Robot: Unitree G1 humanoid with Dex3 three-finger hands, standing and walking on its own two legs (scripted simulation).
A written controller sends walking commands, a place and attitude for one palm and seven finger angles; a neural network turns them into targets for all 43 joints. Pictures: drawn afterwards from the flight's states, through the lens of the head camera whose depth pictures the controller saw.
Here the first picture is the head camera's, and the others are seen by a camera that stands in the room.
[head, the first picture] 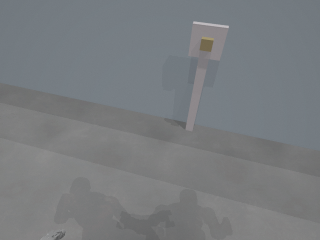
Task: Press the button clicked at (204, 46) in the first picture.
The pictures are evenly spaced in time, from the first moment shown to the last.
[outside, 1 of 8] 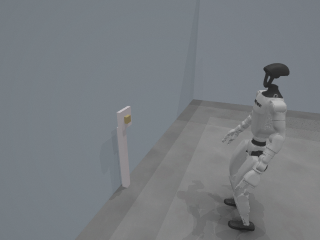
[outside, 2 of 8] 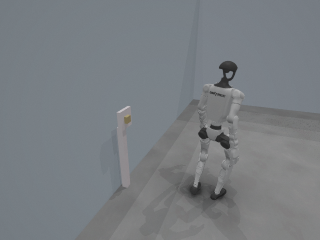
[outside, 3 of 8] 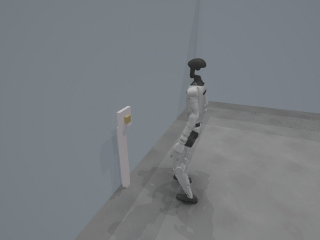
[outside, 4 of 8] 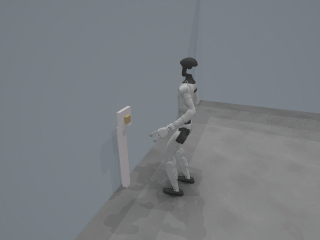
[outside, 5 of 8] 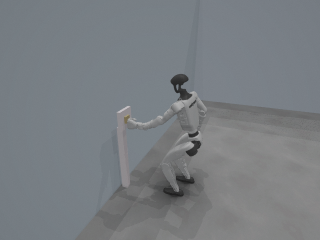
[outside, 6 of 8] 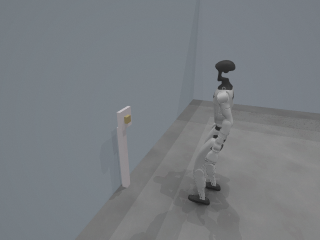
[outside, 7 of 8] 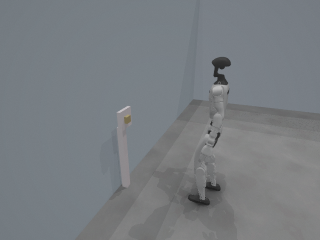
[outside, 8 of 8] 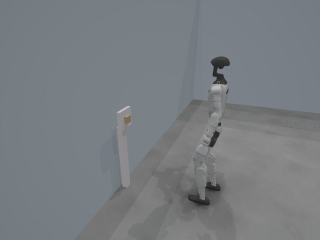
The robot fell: no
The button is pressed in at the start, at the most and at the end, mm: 0 11 0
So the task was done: yes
